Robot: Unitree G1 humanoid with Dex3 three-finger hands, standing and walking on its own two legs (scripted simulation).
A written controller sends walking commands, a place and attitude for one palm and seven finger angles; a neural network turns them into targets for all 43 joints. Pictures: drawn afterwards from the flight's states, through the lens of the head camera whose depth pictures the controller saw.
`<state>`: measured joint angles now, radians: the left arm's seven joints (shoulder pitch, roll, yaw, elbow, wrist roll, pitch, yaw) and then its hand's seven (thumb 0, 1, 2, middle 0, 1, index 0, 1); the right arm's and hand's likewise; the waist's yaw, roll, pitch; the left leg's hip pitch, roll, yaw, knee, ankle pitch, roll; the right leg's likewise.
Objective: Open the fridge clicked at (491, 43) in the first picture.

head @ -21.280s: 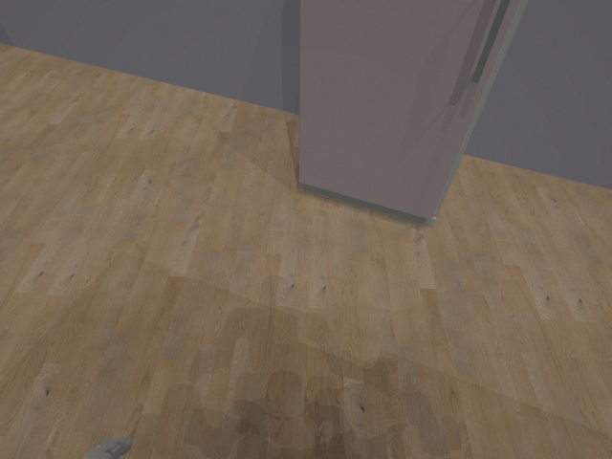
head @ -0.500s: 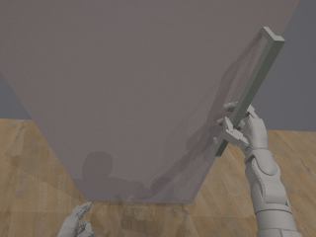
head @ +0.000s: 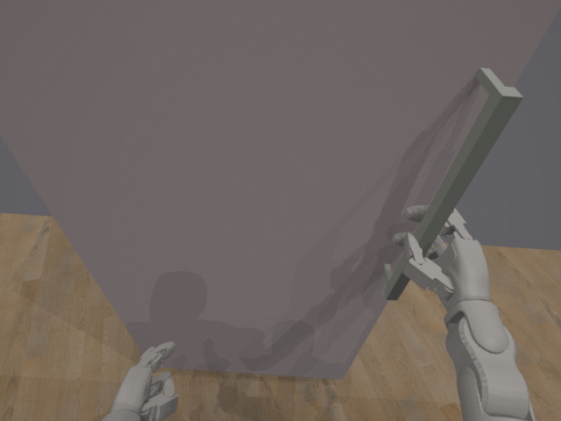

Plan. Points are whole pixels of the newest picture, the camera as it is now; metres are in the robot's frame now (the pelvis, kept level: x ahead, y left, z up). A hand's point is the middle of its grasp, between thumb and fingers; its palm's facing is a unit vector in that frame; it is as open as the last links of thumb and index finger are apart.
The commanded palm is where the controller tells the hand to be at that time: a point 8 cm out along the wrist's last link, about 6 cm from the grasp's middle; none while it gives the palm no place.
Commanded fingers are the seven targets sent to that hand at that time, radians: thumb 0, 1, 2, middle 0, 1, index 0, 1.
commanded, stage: pull the door a little, standing still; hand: right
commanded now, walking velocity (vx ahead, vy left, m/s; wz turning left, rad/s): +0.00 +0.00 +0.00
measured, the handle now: (427, 212) +0.38 -0.15 +0.15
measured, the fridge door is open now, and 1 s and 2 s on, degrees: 0 12 37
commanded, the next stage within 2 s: walk backward, drawing the door open in 0.18 s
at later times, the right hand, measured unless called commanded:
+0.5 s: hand (423, 312) +0.24 -0.13 +0.12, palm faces -0.09 +0.97 -0.22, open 6.1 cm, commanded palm +0.21 -0.19 +0.12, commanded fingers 0.00 -0.90 -0.90 0.45 1.40 0.45 1.40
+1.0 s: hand (411, 330) +0.22 -0.11 +0.12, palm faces +0.17 +0.98 -0.14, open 5.7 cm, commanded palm +0.18 -0.16 +0.12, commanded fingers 0.00 -0.90 -0.90 0.45 1.40 0.45 1.40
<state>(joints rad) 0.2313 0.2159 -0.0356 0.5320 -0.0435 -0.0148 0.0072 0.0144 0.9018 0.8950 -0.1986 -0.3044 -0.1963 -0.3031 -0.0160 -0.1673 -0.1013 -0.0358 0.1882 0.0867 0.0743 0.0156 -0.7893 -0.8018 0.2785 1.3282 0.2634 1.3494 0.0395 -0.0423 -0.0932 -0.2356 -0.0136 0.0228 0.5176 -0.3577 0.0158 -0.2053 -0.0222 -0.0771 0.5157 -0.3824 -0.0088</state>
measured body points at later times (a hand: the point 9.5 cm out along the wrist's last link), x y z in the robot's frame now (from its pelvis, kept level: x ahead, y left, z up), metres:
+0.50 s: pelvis +0.06 -0.02 +0.02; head +0.09 +0.01 +0.47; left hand +0.21 +0.22 -0.07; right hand +0.24 -0.18 +0.13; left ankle -0.03 +0.07 -0.67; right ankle -0.06 -0.14 -0.70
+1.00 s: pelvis +0.01 +0.03 +0.00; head +0.00 +0.02 +0.45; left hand +0.21 +0.23 -0.06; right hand +0.20 -0.16 +0.13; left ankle +0.14 +0.04 -0.73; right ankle -0.05 -0.09 -0.68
